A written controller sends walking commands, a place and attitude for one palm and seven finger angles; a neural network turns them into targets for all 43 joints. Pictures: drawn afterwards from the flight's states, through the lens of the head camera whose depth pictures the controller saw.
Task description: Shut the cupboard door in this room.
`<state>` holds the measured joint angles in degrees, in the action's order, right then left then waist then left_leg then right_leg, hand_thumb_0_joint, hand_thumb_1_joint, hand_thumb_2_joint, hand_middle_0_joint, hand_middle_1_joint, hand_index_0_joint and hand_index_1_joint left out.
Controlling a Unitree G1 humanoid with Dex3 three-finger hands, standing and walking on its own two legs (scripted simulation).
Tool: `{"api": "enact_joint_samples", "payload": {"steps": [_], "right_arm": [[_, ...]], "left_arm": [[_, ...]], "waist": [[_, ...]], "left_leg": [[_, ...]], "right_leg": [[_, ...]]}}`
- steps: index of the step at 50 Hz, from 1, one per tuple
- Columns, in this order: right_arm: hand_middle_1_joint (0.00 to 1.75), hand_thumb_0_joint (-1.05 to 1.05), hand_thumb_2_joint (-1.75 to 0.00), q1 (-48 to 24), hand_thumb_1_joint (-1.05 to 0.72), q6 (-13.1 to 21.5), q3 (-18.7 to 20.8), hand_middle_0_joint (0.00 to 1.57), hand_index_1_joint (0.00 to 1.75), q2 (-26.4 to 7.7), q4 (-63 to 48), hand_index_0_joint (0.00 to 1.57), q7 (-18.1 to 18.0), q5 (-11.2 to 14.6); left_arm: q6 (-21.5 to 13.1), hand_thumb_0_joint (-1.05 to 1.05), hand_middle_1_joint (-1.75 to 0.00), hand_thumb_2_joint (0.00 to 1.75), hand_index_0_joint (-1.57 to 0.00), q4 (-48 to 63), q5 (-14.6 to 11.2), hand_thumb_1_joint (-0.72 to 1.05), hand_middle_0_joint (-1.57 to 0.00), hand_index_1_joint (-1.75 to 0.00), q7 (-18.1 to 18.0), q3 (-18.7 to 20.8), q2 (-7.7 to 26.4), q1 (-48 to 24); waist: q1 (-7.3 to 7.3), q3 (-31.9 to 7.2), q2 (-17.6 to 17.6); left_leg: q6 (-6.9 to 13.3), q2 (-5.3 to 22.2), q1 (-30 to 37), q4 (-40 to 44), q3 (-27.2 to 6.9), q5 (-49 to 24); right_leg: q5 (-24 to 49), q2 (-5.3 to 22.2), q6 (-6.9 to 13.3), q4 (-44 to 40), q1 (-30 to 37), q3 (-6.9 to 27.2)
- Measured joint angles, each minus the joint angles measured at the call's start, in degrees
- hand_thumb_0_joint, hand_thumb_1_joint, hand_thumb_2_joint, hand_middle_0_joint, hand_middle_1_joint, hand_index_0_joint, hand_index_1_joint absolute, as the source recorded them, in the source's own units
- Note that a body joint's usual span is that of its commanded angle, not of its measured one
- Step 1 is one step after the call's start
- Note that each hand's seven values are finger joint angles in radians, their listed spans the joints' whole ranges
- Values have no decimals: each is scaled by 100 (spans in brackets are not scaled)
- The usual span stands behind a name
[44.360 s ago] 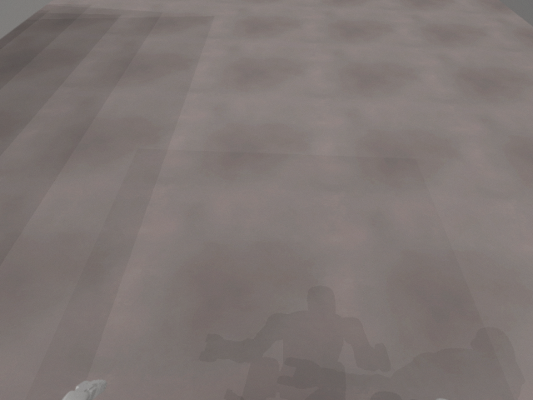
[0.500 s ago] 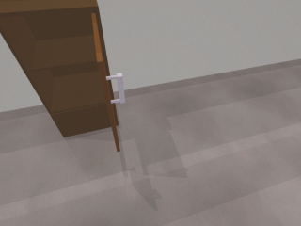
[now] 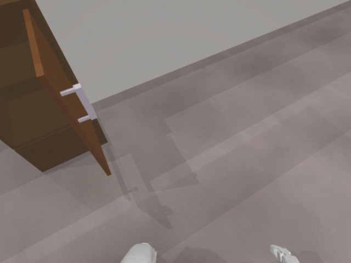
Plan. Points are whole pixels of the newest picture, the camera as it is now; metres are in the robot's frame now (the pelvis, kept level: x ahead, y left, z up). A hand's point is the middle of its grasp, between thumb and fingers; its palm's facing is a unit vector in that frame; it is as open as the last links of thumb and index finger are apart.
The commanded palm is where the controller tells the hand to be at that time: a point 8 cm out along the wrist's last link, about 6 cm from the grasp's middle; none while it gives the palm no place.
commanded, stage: walk around to get in front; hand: left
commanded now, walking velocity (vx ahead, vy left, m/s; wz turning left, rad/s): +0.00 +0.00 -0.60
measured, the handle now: (79, 105) +0.54 +0.37 -0.04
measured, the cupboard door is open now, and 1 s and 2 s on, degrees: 88 88 88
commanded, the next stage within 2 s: none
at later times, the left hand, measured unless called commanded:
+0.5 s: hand (98, 244) +0.16 +0.23 -0.16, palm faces -0.27 -0.93 -0.24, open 7.4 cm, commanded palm none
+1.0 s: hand (141, 224) +0.22 +0.13 -0.17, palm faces -0.49 -0.85 -0.20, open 7.4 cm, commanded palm none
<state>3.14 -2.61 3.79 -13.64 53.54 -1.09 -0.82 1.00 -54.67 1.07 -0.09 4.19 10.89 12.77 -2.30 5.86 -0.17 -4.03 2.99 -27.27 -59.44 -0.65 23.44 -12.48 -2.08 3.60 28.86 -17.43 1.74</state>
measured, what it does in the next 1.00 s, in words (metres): walks ahead, turning right: left foot, then right foot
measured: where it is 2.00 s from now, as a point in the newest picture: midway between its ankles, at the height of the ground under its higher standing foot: (246, 215)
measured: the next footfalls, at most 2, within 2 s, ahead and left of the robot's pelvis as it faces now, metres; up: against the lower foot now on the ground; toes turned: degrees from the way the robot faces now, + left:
left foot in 0.20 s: +0.06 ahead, +0.17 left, +0.00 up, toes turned -7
right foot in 0.62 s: +0.01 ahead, -0.11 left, +0.00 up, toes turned -31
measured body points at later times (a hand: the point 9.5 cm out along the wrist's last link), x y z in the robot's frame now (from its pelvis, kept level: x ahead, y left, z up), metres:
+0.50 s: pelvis +0.01 +0.05 +0.00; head +0.06 +0.04 +0.45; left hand +0.18 +0.28 -0.14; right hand -0.03 -0.21 -0.14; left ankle +0.02 +0.17 -0.74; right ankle -0.03 -0.09 -0.68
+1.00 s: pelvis +0.11 -0.03 +0.00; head +0.15 -0.04 +0.44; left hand +0.25 +0.17 -0.16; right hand +0.08 -0.31 -0.13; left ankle +0.27 +0.04 -0.71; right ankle -0.02 -0.09 -0.74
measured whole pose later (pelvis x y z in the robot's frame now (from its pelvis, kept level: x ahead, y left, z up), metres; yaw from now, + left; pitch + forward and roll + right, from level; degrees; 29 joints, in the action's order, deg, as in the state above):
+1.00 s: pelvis +0.11 -0.03 +0.00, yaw -34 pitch +0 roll -1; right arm 7.7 0.6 3.2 -12.8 49.9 1.8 -1.2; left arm -1.3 -56.7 1.3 1.2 3.5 11.5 18.1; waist -1.8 4.0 0.2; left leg -4.1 5.3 -28.3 -40.8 3.3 15.0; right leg -20.5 -1.2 0.5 25.4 -5.3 2.5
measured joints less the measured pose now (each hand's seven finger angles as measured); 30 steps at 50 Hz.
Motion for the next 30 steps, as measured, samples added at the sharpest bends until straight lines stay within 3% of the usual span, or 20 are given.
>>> {"api": "enact_joint_samples", "payload": {"steps": [7, 10, 11, 14, 16, 19, 22, 25, 30], "right_arm": [[30, 1, -90, -153, -91, 61, -82, 19, 30, -7, -264, 20, -4, 60], [30, 1, -90, -16, -91, 189, -151, 19, 30, 16, -402, 20, -5, 86], [30, 1, -90, 48, -91, 243, -156, 19, 30, 33, -432, 20, -9, 65], [30, 1, -90, 291, -91, 231, -222, 20, 30, 146, -434, 20, 12, 0], [30, 1, -90, 495, -91, 202, -244, 20, 30, 196, -390, 20, 15, -29], [30, 1, -90, 763, -91, 195, -229, 20, 30, 239, -301, 20, 6, -40], [30, 1, -90, 984, -91, 214, -184, 20, 30, 242, -209, 20, 11, -33], [30, 1, -90, 1164, -91, 222, -127, 20, 30, 206, -113, 20, 34, -50], [30, 1, -90, 1464, -91, 225, -39, 20, 30, 27, 80, 20, 93, -77]], "left_arm": [[89, 1, -30, 90, -21, 156, 34, 90, -20, -30, 19, 32, 197, 33], [171, 1, -30, 90, -21, 195, 2, 90, -20, -30, 18, 58, 315, 60], [206, 1, -30, 90, -20, 200, -22, 90, -20, -30, 30, 71, 364, 35], [287, 1, -30, 90, -20, 200, 14, 90, -20, -30, 84, 147, 510, -70], [298, 1, -30, 90, -20, 230, 29, 90, -20, -30, 145, 186, 569, -101], [292, 1, -30, 90, -20, 292, 20, 90, -20, -30, 203, 207, 609, -135], [320, 1, -30, 90, -20, 310, 2, 91, -20, -30, 219, 197, 584, -224], [343, 1, -30, 90, -20, 306, -1, 91, -20, -30, 245, 166, 511, -359], [243, 1, -30, 90, -20, 331, 16, 91, -20, -30, 329, 55, 342, -564]], "waist": [[-82, -113, 150], [-40, -225, 176], [-3, -234, 181], [-7, -167, 269], [16, -167, 242], [57, -148, 195], [129, -95, 132], [226, -40, 57], [423, -69, -172]], "left_leg": [[28, -157, 493, 1363, -35, 99], [122, -191, 1060, 2728, 17, -353], [199, -177, 1086, 2866, 29, -689], [360, -84, 1149, 2690, 248, -634], [375, 22, 1303, 2864, 359, -640], [367, 149, 1494, 3107, 563, -716], [337, 265, 1606, 3186, 789, -706], [270, 395, 1668, 3138, 1037, -617], [32, 750, 1630, 2611, 1410, -200]], "right_leg": [[63, -117, -167, 37, -111, 472], [-54, -227, -313, 340, -306, 637], [-419, -259, -354, 664, -449, 638], [-1445, -193, -528, 2264, -964, 313], [-1387, -75, -624, 3141, -1220, 66], [-1171, 168, -735, 3684, -1369, -143], [-1130, 381, -809, 3508, -1300, -262], [-1184, 533, -801, 2806, -1064, -410], [-1122, 491, -589, 1030, -270, -799]]}}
